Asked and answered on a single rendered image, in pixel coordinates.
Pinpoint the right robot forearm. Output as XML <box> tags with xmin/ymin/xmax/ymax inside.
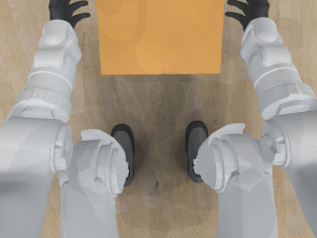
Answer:
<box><xmin>240</xmin><ymin>17</ymin><xmax>317</xmax><ymax>120</ymax></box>

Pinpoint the carton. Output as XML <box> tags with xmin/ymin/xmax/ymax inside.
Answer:
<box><xmin>96</xmin><ymin>0</ymin><xmax>225</xmax><ymax>75</ymax></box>

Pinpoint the left robot thigh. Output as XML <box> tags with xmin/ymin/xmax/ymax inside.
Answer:
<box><xmin>60</xmin><ymin>139</ymin><xmax>125</xmax><ymax>238</ymax></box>

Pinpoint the left robot forearm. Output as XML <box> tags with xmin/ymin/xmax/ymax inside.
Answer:
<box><xmin>0</xmin><ymin>19</ymin><xmax>82</xmax><ymax>132</ymax></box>

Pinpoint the robot thigh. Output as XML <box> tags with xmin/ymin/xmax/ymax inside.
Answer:
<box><xmin>204</xmin><ymin>133</ymin><xmax>278</xmax><ymax>238</ymax></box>
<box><xmin>60</xmin><ymin>139</ymin><xmax>125</xmax><ymax>238</ymax></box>

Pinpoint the robot right upper arm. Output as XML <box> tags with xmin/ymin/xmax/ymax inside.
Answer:
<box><xmin>261</xmin><ymin>110</ymin><xmax>317</xmax><ymax>238</ymax></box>

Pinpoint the robot left upper arm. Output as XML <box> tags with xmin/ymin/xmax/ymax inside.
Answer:
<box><xmin>0</xmin><ymin>116</ymin><xmax>73</xmax><ymax>238</ymax></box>

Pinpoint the right robot thigh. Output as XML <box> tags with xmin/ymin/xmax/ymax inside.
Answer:
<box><xmin>204</xmin><ymin>133</ymin><xmax>278</xmax><ymax>238</ymax></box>

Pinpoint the left robot hand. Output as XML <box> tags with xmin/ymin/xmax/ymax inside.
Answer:
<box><xmin>49</xmin><ymin>0</ymin><xmax>91</xmax><ymax>30</ymax></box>

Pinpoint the right robot hand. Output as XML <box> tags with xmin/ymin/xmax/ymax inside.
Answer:
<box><xmin>225</xmin><ymin>0</ymin><xmax>269</xmax><ymax>32</ymax></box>

